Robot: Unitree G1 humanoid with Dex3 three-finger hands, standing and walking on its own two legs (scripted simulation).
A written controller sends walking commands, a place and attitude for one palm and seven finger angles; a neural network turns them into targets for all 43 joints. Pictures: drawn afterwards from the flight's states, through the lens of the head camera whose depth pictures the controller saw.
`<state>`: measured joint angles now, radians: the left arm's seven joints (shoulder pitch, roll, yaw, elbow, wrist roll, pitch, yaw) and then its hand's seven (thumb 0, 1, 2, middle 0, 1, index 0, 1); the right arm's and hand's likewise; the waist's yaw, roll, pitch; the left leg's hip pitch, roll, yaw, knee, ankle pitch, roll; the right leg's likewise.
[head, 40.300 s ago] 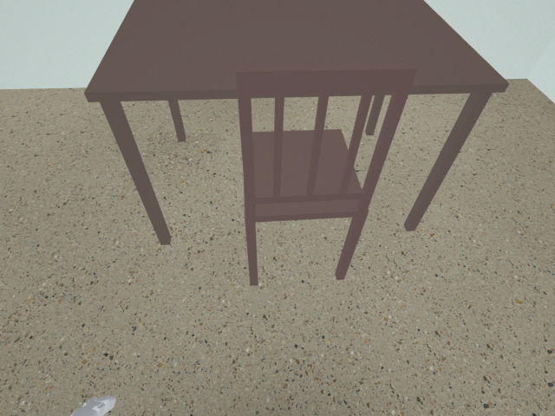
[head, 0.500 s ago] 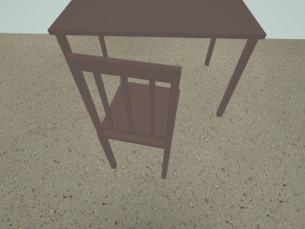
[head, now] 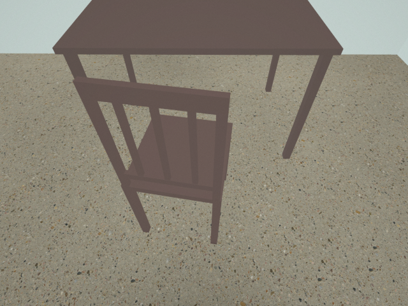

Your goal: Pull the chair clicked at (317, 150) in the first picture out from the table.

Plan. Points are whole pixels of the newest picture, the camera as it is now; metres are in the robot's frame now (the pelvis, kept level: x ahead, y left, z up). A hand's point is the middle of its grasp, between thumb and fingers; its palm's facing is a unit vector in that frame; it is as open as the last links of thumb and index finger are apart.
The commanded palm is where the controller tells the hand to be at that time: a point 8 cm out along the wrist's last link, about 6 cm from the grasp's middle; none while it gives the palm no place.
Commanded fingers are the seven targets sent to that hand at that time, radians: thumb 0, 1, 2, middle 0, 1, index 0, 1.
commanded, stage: take the last steps up to it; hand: left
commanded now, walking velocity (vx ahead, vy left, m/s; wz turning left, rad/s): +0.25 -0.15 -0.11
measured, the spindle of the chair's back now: (161, 147) +0.55 +0.15 -0.08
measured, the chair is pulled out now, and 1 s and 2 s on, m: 0.30 0.30 0.30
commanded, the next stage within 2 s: come to a stop and stand still in 0.66 s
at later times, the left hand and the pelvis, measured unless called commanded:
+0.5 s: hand out of the picture +0.13 +0.13 -0.17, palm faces -0.02 -0.98 -0.21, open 7.3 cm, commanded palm none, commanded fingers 0.00 0.90 0.90 -0.20 -0.30 -0.20 -0.30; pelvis +0.08 -0.05 +0.00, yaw -4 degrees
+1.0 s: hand (221, 254) +0.29 -0.03 -0.22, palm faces +0.05 -0.97 -0.25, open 7.3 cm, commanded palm none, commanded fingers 0.00 0.90 0.90 -0.20 -0.30 -0.20 -0.30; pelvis +0.21 -0.21 -0.05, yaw +4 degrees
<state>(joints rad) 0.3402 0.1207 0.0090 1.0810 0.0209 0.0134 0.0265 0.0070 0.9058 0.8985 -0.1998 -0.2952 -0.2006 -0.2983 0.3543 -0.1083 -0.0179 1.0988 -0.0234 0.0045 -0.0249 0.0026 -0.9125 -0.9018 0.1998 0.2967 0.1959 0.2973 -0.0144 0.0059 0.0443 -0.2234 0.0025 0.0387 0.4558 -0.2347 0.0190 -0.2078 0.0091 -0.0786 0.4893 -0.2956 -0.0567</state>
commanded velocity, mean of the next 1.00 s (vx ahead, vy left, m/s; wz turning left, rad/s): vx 0.04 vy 0.01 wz -0.01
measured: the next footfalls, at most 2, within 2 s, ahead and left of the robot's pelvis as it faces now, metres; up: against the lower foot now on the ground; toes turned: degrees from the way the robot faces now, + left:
right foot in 0.82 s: +0.32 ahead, -0.40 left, +0.00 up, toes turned +10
left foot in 1.08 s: +0.29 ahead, -0.13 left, +0.00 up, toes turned +4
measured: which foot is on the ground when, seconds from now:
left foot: down 0.00-0.76, up 0.78-1.00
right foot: down 0.00-0.34, up 0.36-0.80, down 0.82-1.00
